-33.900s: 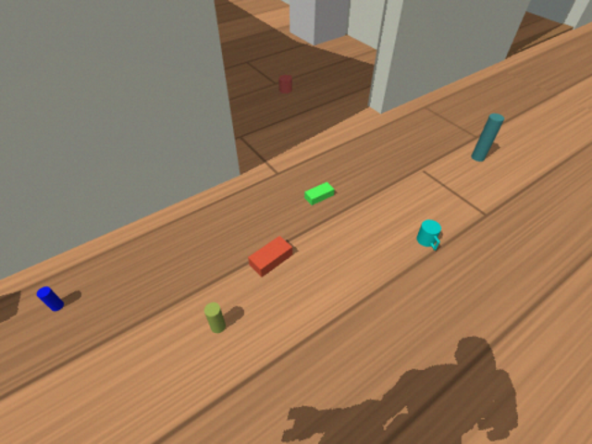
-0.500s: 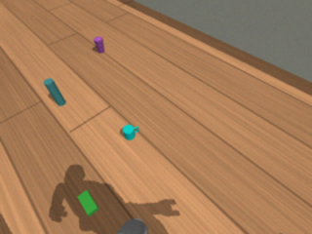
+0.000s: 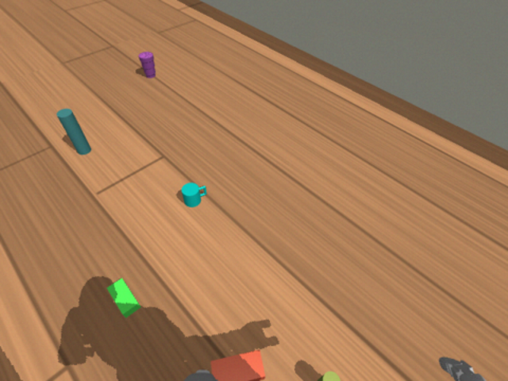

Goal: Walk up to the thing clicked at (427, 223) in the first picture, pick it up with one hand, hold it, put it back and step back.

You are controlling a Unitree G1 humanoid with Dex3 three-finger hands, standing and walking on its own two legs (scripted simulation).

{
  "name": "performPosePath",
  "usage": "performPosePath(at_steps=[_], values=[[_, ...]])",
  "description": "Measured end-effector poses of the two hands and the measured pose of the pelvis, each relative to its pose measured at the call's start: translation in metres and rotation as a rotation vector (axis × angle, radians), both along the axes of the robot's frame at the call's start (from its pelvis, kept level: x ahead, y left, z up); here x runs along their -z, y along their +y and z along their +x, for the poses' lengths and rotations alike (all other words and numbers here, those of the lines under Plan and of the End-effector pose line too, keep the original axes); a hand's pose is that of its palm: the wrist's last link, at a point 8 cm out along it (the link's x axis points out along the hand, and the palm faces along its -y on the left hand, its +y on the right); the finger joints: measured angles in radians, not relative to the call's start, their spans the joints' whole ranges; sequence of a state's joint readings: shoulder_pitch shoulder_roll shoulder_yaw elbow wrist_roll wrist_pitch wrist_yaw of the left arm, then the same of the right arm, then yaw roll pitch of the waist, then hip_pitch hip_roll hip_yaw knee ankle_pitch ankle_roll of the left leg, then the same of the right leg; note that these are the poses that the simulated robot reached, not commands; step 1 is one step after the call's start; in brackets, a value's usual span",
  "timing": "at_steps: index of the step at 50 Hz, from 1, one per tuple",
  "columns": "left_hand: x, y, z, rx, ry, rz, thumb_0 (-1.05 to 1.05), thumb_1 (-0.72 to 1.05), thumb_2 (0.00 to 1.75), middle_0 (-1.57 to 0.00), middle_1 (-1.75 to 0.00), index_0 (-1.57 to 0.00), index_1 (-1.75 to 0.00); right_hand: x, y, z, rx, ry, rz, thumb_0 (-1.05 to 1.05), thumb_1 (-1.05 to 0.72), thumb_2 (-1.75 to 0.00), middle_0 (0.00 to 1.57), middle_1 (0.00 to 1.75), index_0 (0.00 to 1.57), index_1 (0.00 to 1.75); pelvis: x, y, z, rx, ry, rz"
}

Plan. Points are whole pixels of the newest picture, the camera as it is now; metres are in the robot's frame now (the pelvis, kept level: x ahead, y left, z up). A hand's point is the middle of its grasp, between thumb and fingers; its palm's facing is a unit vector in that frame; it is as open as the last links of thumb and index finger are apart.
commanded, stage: step back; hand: left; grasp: from above
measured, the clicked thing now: (194, 193) +1.02 +0.28 -0.71
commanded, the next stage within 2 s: stand in 0.90 s
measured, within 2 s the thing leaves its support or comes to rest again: neither
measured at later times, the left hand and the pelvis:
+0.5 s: hand out of the picture +0.10 +0.28 -0.13, palm faces +0.02 -0.91 -0.41, open 7.4 cm; pelvis +0.01 +0.00 +0.01, yaw +2 degrees
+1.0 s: hand out of the picture +0.13 +0.28 -0.13, palm faces +0.07 -0.95 -0.31, open 7.4 cm; pelvis +0.04 +0.02 +0.03, yaw +3 degrees
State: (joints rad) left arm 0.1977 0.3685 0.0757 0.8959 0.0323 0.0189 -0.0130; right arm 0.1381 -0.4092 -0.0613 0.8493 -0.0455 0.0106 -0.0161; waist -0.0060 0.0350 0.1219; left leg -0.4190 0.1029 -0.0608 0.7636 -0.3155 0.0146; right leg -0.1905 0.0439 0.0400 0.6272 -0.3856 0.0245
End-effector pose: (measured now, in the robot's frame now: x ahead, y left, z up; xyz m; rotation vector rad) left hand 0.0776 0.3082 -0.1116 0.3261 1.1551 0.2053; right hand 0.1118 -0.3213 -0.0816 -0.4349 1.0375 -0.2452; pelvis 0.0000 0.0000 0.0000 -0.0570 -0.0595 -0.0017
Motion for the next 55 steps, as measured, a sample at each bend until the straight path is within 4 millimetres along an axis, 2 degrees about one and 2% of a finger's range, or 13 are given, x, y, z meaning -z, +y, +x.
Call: performPosePath(at_steps=[5, 10, 16, 19, 22, 25, 30, 34, 40, 46, 51, 55], values=[[-0.011, -0.006, -0.040, -0.037, 0.034, 0.016, 0.01, 0.90, 0.89, -0.21, -0.30, -0.21, -0.30, 0.007, -0.005, -0.027, 0.032, 0.041, 0.050, 0.00, -0.90, -0.90, 0.20, 0.30, 0.20, 0.30, -0.007, -0.005, -0.005, 0.011, 0.004, 0.047], [-0.015, 0.007, -0.050, -0.062, 0.027, 0.025, 0.01, 0.90, 0.89, -0.21, -0.30, -0.21, -0.30, 0.019, 0.002, -0.053, 0.026, 0.141, 0.064, 0.00, -0.90, -0.90, 0.20, 0.30, 0.20, 0.29, -0.006, 0.005, -0.007, -0.030, 0.024, 0.038], [-0.015, 0.024, -0.041, -0.059, 0.065, 0.032, 0.01, 0.90, 0.89, -0.21, -0.30, -0.20, -0.30, 0.017, 0.029, -0.073, 0.045, 0.186, 0.106, 0.00, -0.90, -0.90, 0.20, 0.30, 0.20, 0.30, -0.013, 0.013, -0.005, -0.022, 0.026, 0.070], [-0.021, 0.025, -0.026, -0.036, 0.054, 0.036, 0.01, 0.91, 0.89, -0.21, -0.30, -0.20, -0.30, 0.013, 0.032, -0.078, 0.057, 0.199, 0.115, 0.00, -0.90, -0.89, 0.21, 0.30, 0.20, 0.30, -0.018, 0.010, -0.002, -0.018, 0.032, 0.058], [-0.025, 0.022, -0.007, -0.023, 0.019, 0.044, 0.01, 0.91, 0.89, -0.21, -0.30, -0.20, -0.30, 0.014, 0.027, -0.079, 0.067, 0.211, 0.117, 0.00, -0.90, -0.89, 0.21, 0.30, 0.21, 0.30, -0.019, 0.005, 0.002, -0.023, 0.031, 0.053], [-0.025, 0.014, 0.009, -0.023, -0.029, 0.055, 0.01, 0.91, 0.89, -0.21, -0.30, -0.20, -0.30, 0.022, 0.018, -0.071, 0.077, 0.220, 0.114, 0.00, -0.90, -0.89, 0.21, 0.30, 0.21, 0.30, -0.014, -0.002, 0.005, -0.029, 0.020, 0.044], [-0.026, 0.000, 0.024, -0.032, -0.063, 0.025, 0.01, 0.91, 0.89, -0.21, -0.30, -0.20, -0.30, 0.023, 0.017, -0.043, 0.056, 0.196, 0.104, 0.00, -0.90, -0.90, 0.20, 0.30, 0.20, 0.30, -0.014, -0.002, 0.017, -0.051, 0.021, 0.049], [-0.021, -0.001, 0.039, -0.045, -0.091, -0.009, 0.01, 0.90, 0.89, -0.21, -0.30, -0.20, -0.30, 0.021, 0.022, -0.021, 0.019, 0.174, 0.087, 0.00, -0.90, -0.90, 0.20, 0.30, 0.20, 0.30, -0.012, 0.007, 0.026, -0.073, 0.022, 0.050], [-0.014, 0.004, 0.051, -0.069, -0.078, -0.049, 0.01, 0.90, 0.89, -0.21, -0.30, -0.20, -0.30, 0.009, 0.040, 0.004, 0.000, 0.150, 0.084, 0.00, -0.90, -0.90, 0.20, 0.30, 0.20, 0.30, -0.018, 0.015, 0.035, -0.062, 0.024, 0.051], [-0.011, 0.013, 0.049, -0.081, -0.047, -0.050, 0.01, 0.91, 0.89, -0.21, -0.30, -0.20, -0.30, 0.001, 0.053, 0.030, -0.021, 0.114, 0.084, 0.00, -0.90, -0.90, 0.20, 0.30, 0.20, 0.30, -0.022, 0.019, 0.037, -0.063, 0.027, 0.046], [-0.015, 0.014, 0.036, -0.075, 0.001, -0.046, 0.01, 0.91, 0.89, -0.21, -0.30, -0.20, -0.30, -0.004, 0.060, 0.045, -0.032, 0.075, 0.101, 0.00, -0.90, -0.90, 0.20, 0.30, 0.20, 0.30, -0.027, 0.022, 0.036, -0.054, 0.018, 0.048], [-0.019, 0.013, 0.024, -0.075, 0.028, -0.041, 0.01, 0.91, 0.89, -0.21, -0.30, -0.20, -0.30, -0.004, 0.062, 0.049, -0.038, 0.060, 0.118, 0.00, -0.90, -0.90, 0.20, 0.30, 0.20, 0.30, -0.030, 0.023, 0.034, -0.053, 0.010, 0.051]])
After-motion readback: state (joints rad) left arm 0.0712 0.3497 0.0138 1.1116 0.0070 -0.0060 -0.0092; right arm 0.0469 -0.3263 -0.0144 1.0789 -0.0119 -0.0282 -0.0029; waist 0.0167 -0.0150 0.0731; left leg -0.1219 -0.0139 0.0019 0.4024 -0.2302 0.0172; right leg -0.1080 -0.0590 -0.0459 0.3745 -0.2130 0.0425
